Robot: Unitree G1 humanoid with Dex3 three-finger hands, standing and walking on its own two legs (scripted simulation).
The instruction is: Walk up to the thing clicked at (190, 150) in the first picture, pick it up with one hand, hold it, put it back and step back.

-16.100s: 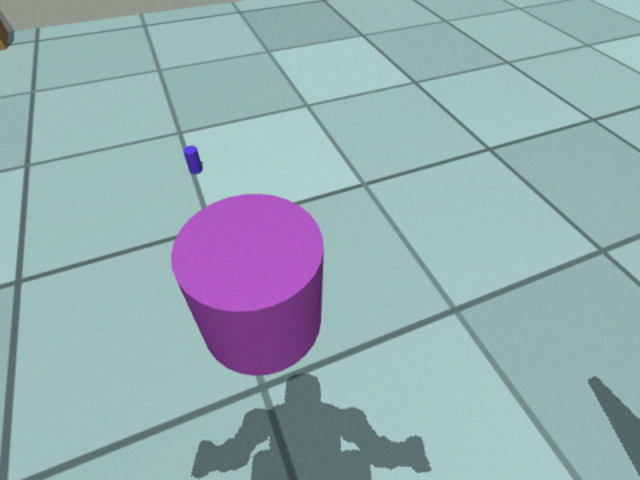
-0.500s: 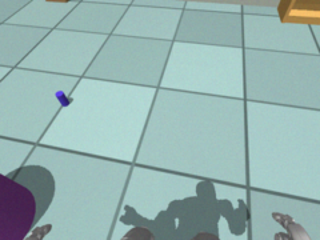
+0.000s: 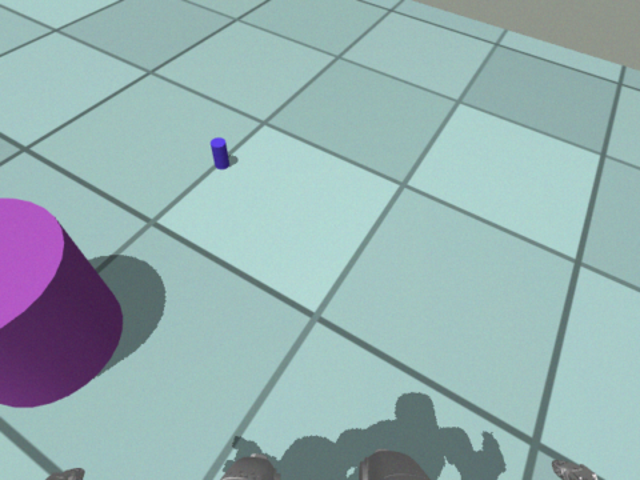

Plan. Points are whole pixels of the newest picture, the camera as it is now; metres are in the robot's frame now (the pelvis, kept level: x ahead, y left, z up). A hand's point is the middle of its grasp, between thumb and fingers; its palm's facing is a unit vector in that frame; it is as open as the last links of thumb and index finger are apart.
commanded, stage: walk up
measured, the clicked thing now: (220, 153) +1.36 +0.38 -0.68
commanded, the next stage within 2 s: stand in 1.28 s
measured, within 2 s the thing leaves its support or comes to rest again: neither
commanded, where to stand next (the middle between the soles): +0.05 -0.01 m, yaw +11 degrees
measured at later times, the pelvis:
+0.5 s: pelvis -0.01 +0.00 +0.01, yaw +10 degrees
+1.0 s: pelvis +0.01 -0.01 +0.03, yaw +14 degrees
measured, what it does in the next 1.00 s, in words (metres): steps on the spot: right foot, then left foot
